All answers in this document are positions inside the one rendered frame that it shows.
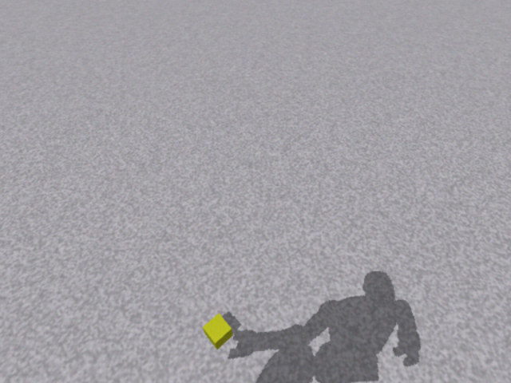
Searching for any cube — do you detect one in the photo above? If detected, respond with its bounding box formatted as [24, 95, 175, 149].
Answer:
[203, 314, 233, 349]

